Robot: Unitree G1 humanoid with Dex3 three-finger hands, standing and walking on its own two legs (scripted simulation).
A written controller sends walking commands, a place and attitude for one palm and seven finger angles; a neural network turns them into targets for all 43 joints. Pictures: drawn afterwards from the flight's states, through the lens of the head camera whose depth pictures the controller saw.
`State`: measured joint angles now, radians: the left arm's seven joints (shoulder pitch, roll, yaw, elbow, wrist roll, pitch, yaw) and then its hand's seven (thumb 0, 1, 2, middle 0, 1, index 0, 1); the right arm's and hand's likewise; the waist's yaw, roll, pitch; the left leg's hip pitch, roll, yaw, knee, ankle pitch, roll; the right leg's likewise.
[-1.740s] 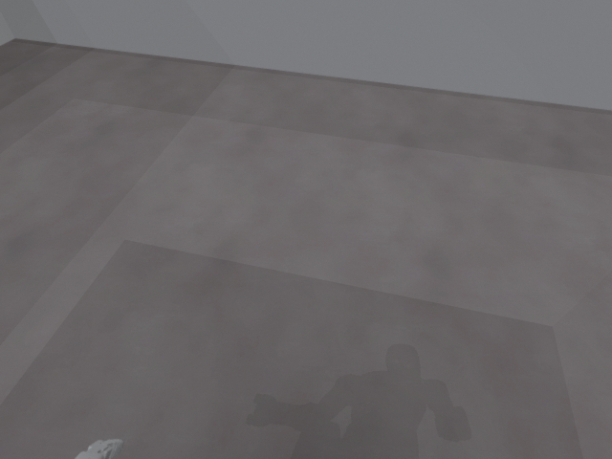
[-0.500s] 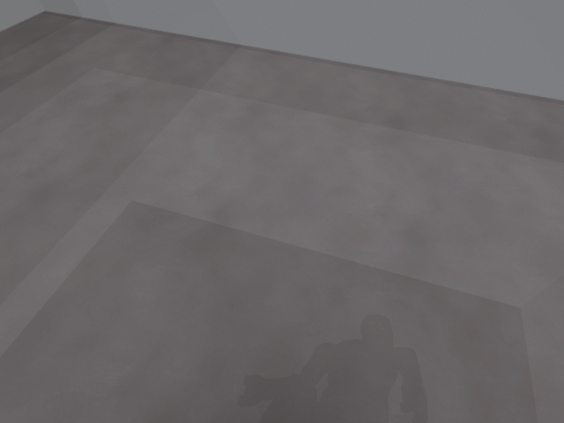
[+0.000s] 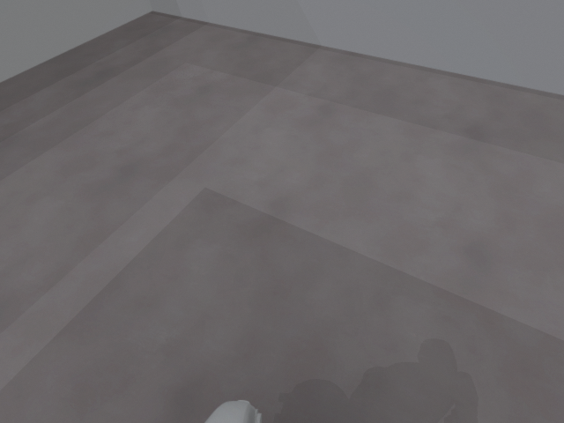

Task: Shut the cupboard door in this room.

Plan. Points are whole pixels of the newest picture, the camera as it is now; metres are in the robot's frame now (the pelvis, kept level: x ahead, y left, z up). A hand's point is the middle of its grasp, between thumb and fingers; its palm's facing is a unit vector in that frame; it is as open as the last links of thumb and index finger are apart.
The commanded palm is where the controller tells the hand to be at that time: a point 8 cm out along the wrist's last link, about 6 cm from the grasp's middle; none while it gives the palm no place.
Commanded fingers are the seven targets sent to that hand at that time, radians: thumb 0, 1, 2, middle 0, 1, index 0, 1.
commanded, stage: turn or walk to find it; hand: left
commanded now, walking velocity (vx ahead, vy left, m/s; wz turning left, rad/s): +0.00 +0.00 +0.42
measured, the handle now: out of the picture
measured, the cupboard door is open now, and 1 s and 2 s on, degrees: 86 86 86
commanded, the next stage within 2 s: none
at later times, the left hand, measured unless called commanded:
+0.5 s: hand out of the picture -0.03 +0.26 -0.17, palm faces +0.26 -0.93 -0.26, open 7.4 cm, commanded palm none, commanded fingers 0.00 0.90 0.90 -0.20 -0.30 -0.20 -0.30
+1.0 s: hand out of the picture -0.09 +0.20 -0.16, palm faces +0.45 -0.86 -0.24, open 7.4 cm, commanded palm none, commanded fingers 0.00 0.90 0.90 -0.20 -0.30 -0.20 -0.30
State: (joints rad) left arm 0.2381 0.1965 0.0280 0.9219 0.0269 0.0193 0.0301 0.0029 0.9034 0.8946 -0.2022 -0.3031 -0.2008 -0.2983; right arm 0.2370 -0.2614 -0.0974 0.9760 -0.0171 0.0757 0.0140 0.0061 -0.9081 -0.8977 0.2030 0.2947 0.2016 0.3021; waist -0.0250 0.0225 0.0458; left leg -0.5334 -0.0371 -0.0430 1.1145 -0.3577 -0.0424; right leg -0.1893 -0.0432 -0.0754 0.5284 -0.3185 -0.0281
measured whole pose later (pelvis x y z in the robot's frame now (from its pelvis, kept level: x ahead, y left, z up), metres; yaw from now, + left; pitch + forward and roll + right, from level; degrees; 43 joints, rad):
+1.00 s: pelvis -0.06 +0.00 +0.00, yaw +26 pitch -1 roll +2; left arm 0.24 0.18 0.04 0.93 0.04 0.02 0.02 0.00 0.90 0.89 -0.20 -0.30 -0.20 -0.30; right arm 0.22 -0.23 -0.08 1.01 -0.01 0.08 0.02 0.01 -0.91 -0.90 0.20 0.29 0.20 0.30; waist 0.00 -0.02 0.08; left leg -0.36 0.04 0.04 0.86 -0.45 -0.05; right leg -0.23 -0.12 -0.20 0.54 -0.28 -0.01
